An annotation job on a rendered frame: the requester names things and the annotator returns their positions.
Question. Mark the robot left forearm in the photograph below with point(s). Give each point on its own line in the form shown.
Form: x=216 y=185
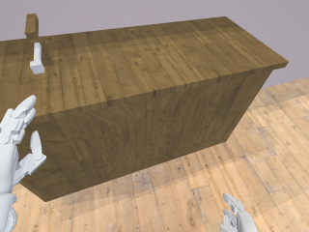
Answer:
x=8 y=215

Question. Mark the counter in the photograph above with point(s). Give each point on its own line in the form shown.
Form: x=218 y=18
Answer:
x=116 y=101

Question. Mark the tap lever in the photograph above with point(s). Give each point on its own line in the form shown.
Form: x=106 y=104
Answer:
x=36 y=65

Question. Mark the robot left hand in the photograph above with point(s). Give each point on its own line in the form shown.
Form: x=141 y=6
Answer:
x=11 y=133

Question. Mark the robot right hand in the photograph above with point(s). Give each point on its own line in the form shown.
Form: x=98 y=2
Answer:
x=243 y=222

